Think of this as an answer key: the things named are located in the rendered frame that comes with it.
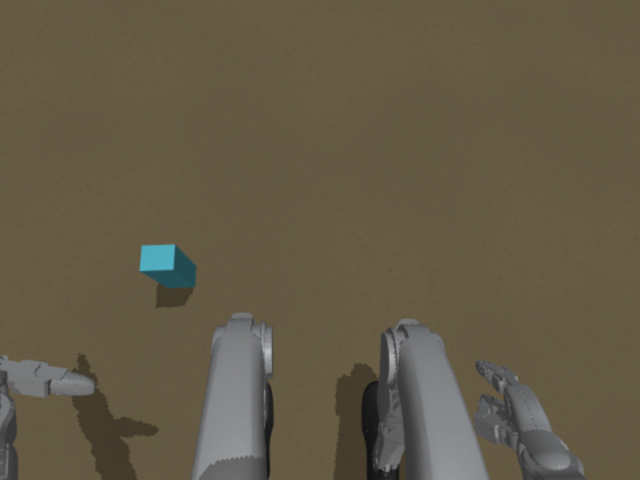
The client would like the carton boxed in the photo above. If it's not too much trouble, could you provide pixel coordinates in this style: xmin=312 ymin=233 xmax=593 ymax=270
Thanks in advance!
xmin=140 ymin=244 xmax=196 ymax=288

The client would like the left robot hand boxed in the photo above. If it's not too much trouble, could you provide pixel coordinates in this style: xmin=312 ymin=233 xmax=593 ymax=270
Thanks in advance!
xmin=0 ymin=355 xmax=95 ymax=398

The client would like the right robot arm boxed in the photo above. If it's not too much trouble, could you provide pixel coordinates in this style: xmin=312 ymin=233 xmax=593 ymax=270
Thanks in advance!
xmin=517 ymin=429 xmax=588 ymax=480

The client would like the right robot foot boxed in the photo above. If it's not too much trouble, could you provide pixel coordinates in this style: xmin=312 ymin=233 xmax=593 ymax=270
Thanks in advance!
xmin=362 ymin=381 xmax=399 ymax=480

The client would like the right robot hand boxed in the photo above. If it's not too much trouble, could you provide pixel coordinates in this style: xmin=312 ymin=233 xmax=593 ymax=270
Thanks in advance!
xmin=473 ymin=360 xmax=553 ymax=453

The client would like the left robot arm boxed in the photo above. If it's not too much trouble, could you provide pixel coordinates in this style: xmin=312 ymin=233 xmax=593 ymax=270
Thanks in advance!
xmin=0 ymin=375 xmax=18 ymax=480

